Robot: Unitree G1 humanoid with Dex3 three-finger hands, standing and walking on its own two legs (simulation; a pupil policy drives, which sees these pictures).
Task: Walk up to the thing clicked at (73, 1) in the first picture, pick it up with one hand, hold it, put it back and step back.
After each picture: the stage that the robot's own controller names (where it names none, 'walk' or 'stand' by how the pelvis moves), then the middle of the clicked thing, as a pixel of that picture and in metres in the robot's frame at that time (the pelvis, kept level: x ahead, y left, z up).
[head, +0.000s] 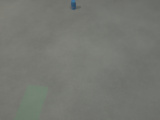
stand; (73, 5) +2.05 +0.10 -0.72
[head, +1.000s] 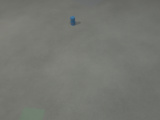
walk; (72, 21) +1.91 +0.24 -0.72
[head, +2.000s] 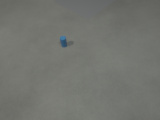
walk; (63, 41) +1.26 +0.29 -0.72
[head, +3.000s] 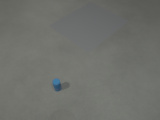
walk; (57, 85) +0.76 +0.26 -0.71
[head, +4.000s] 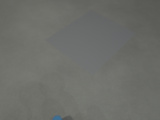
walk; out of the picture +0.41 +0.18 -0.69
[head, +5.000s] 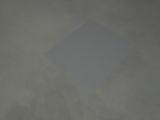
stand; out of the picture +0.25 +0.19 -0.71
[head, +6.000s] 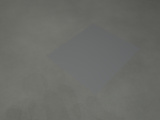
stand; out of the picture +0.27 +0.17 -0.72
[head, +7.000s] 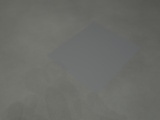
stand; out of the picture +0.25 +0.18 -0.72
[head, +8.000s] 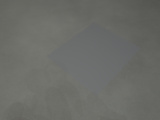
stand; out of the picture +0.24 +0.18 -0.73
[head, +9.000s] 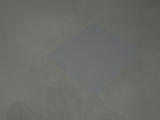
stand; out of the picture +0.24 +0.18 -0.73
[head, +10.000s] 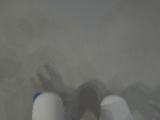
go down; (41, 100) +0.30 +0.20 -0.45
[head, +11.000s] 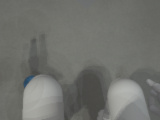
go down; (33, 85) +0.32 +0.22 -0.31
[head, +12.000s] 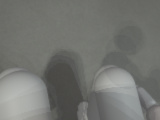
close in; out of the picture +0.29 +0.25 -0.22
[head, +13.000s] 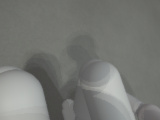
close; out of the picture +0.31 +0.24 -0.20
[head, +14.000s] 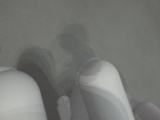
close; out of the picture +0.38 +0.20 -0.23
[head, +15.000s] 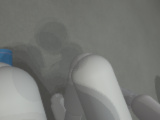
lift; (2, 68) +0.38 +0.10 -0.23
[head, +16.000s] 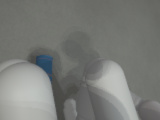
lift; (43, 71) +0.37 +0.02 -0.23
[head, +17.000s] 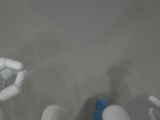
lift; (100, 110) +0.31 -0.11 -0.53
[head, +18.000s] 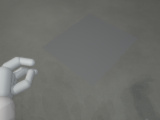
hold; out of the picture +0.24 -0.18 -0.70
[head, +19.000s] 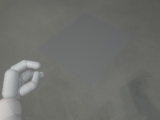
hold; out of the picture +0.22 -0.23 -0.71
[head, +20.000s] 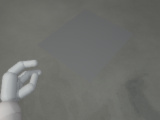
stand; out of the picture +0.21 -0.28 -0.70
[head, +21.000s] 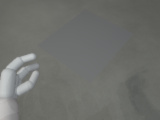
stand; out of the picture +0.20 -0.32 -0.70
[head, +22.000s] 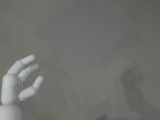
stand; out of the picture +0.18 -0.35 -0.65
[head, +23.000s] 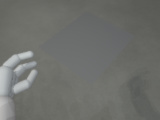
stand; out of the picture +0.17 -0.39 -0.69
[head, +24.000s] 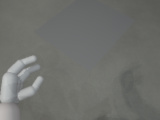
stand; out of the picture +0.17 -0.41 -0.66
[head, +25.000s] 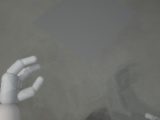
stand; out of the picture +0.17 -0.43 -0.62
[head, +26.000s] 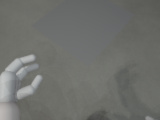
stand; out of the picture +0.17 -0.44 -0.63
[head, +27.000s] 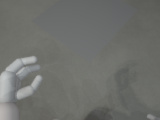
close; out of the picture +0.17 -0.45 -0.61
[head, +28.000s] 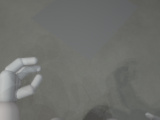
close; out of the picture +0.16 -0.45 -0.60
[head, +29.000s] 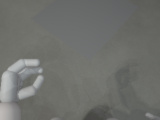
close; out of the picture +0.17 -0.46 -0.60
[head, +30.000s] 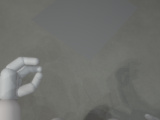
close; out of the picture +0.17 -0.46 -0.60
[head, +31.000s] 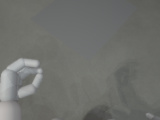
close; out of the picture +0.16 -0.47 -0.61
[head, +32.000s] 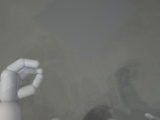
close; out of the picture +0.16 -0.47 -0.60
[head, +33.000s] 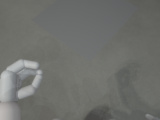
close; out of the picture +0.16 -0.47 -0.60
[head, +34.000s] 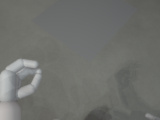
close; out of the picture +0.16 -0.47 -0.61
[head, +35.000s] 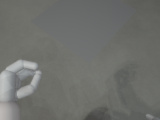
close; out of the picture +0.16 -0.48 -0.61
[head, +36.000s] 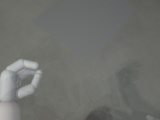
close; out of the picture +0.16 -0.47 -0.61
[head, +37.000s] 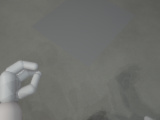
close; out of the picture +0.16 -0.48 -0.63
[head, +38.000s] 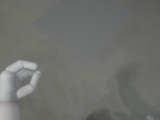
close; out of the picture +0.15 -0.48 -0.62
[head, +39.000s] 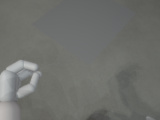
close; out of the picture +0.16 -0.48 -0.63
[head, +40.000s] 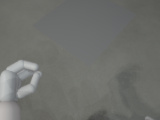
close; out of the picture +0.15 -0.48 -0.63
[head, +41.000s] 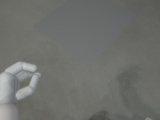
close; out of the picture +0.15 -0.48 -0.63
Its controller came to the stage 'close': yes
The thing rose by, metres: 0.01
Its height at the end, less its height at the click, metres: -0.02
